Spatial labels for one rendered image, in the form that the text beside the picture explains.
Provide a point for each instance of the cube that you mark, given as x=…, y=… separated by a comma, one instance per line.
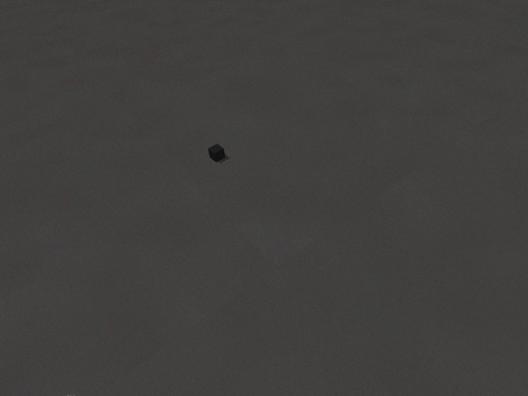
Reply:
x=216, y=153

